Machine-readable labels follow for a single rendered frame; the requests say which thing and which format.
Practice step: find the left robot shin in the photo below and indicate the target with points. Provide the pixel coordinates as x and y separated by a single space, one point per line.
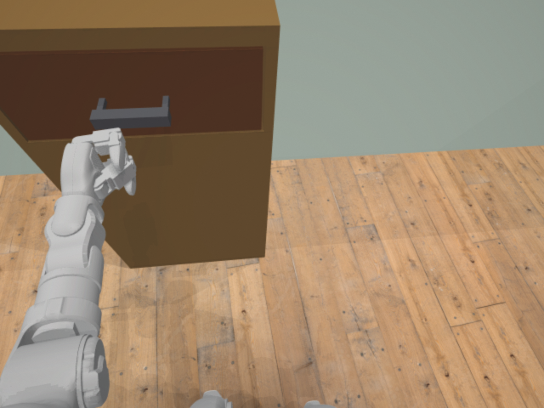
211 393

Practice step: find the robot left forearm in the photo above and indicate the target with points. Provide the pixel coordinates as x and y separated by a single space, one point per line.
67 301

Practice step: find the robot left upper arm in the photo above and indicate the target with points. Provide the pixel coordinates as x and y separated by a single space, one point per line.
69 372

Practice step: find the left robot hand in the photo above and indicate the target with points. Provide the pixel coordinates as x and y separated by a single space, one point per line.
83 173

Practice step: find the drawer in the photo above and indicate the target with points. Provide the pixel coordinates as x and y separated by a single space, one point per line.
51 94

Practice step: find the cabinet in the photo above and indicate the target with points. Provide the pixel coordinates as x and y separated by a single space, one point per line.
200 197

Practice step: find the handle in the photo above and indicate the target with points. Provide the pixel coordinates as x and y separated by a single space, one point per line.
152 117

